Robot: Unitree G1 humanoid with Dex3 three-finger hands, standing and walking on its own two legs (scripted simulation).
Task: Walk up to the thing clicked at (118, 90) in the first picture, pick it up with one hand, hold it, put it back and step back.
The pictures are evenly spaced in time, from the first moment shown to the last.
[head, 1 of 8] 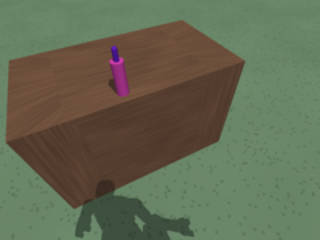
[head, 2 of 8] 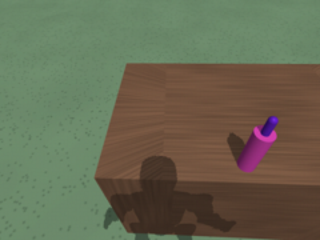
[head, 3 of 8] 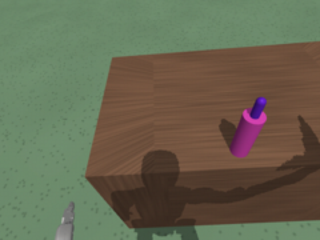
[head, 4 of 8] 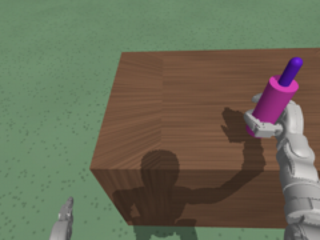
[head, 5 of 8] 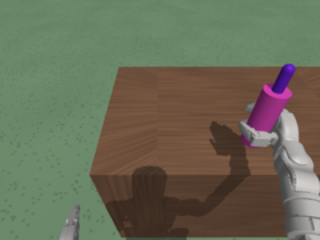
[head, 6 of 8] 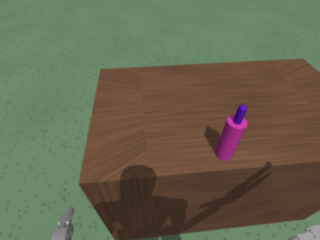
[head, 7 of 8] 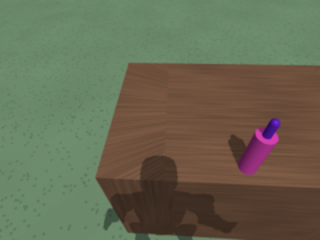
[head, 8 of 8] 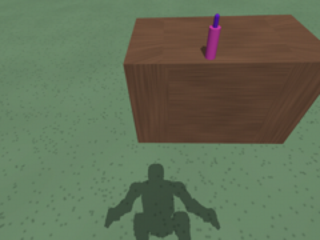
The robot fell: no
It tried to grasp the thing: yes
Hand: right
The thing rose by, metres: 0.25
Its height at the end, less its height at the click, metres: +0.00
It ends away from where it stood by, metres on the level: 0.00
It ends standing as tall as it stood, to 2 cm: yes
